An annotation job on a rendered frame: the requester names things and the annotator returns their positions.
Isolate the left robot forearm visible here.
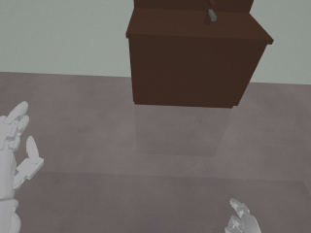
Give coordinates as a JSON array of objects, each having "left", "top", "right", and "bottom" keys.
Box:
[{"left": 0, "top": 198, "right": 21, "bottom": 233}]

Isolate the left robot hand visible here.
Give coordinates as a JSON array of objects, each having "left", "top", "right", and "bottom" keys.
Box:
[{"left": 0, "top": 101, "right": 44, "bottom": 199}]

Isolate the counter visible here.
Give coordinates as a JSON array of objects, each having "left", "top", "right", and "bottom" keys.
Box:
[{"left": 125, "top": 0, "right": 274, "bottom": 109}]

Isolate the right robot hand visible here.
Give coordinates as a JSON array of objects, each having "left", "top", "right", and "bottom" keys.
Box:
[{"left": 225, "top": 198, "right": 261, "bottom": 233}]

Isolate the tap lever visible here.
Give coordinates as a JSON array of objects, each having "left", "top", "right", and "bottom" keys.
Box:
[{"left": 208, "top": 9, "right": 217, "bottom": 21}]

